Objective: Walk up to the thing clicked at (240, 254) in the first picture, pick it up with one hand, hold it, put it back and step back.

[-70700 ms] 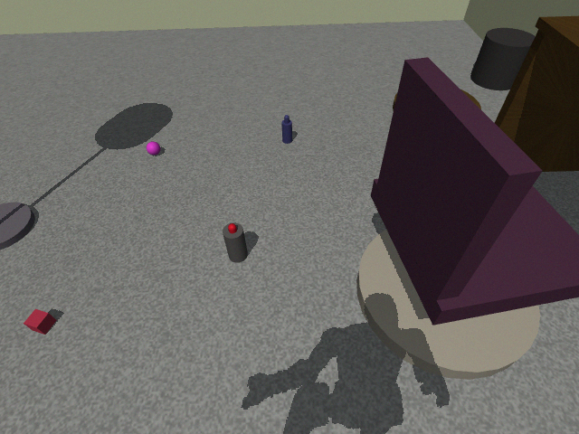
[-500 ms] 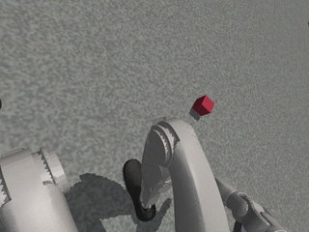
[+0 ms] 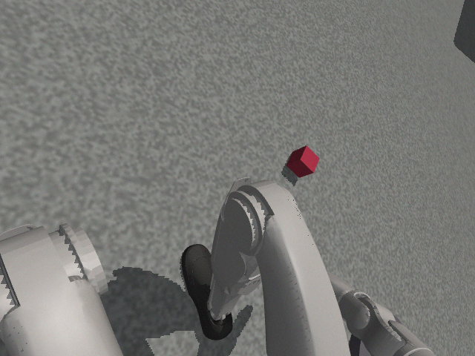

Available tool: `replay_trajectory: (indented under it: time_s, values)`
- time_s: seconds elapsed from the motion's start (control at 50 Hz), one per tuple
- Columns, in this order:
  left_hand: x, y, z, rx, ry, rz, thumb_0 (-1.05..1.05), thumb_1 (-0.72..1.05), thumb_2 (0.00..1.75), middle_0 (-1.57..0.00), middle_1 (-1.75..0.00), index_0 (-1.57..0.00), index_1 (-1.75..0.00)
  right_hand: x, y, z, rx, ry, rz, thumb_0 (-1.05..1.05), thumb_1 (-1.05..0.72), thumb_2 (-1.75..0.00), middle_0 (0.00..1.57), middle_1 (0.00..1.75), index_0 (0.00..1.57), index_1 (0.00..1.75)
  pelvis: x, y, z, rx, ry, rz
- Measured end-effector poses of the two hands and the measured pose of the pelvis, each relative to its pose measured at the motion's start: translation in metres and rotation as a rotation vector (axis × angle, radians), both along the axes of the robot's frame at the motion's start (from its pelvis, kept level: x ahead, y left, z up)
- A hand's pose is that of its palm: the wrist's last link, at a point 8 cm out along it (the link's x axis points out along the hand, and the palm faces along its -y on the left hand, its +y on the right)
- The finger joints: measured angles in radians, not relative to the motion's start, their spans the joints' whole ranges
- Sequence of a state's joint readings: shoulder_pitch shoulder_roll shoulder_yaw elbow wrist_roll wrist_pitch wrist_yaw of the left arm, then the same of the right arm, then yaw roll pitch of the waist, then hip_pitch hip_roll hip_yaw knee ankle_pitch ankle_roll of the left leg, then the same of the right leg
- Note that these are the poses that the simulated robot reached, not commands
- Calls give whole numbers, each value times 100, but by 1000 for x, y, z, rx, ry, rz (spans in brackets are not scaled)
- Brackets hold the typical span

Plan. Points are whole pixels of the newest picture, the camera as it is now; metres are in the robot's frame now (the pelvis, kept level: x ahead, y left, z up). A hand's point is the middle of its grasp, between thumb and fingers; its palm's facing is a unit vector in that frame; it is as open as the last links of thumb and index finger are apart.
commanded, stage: close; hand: left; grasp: from the side
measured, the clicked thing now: out of the picture +0.47 +0.30 -0.19
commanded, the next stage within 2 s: settle in 0.50 s
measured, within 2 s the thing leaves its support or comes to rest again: leaves its support in 0.94 s
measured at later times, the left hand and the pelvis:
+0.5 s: hand out of the picture +0.45 +0.31 -0.15, palm faces +0.37 -0.93 -0.04, open 11.1 cm; pelvis +0.00 +0.00 +0.01, yaw -1 degrees
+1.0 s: hand out of the picture +0.45 +0.31 -0.14, palm faces +0.35 -0.94 -0.03, open 11.6 cm; pelvis +0.00 +0.00 +0.01, yaw +0 degrees
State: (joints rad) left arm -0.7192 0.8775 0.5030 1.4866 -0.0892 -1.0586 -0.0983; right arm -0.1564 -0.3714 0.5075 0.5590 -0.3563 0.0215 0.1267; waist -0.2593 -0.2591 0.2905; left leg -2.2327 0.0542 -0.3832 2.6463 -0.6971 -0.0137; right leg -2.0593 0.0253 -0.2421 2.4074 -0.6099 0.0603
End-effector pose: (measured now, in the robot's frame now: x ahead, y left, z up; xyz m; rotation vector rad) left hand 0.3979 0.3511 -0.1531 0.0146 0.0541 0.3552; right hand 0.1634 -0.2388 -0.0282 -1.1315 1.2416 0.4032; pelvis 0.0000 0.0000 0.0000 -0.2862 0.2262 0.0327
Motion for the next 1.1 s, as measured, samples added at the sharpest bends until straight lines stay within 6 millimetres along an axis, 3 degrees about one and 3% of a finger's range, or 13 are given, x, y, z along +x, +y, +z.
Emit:
replay_trajectory:
  time_s: [0.38, 0.74, 0.92, 1.1]
  values:
    - [12, 0, 4, 15, -5, 0, -2, 3, 51, -52, -51, -51, -50, 0, 0, 5, -29, 24, -2, 0, -88, -89, 20, 30, 20, 30, 1, 1, 5, -14, 12, -5]
    - [26, 5, 3, 25, -14, 20, 2, -41, 78, -65, -96, -63, -94, -9, -4, 10, -60, 67, -28, 0, -89, -90, 20, 30, 20, 30, 2, 2, 9, -26, 29, -10]
    - [22, 1, 5, 19, 8, -15, 3, -56, 90, -68, -107, -65, -105, -6, -5, 8, -42, 61, -56, 0, -91, -90, 20, 30, 20, 30, 3, 1, 12, -20, 42, -3]
    - [14, 4, 35, 17, -34, 5, 3, -59, 93, -69, -107, -66, -105, -5, -7, 2, 8, 18, -120, 0, -92, -90, 20, 30, 20, 30, 2, -2, 16, 6, 66, 13]
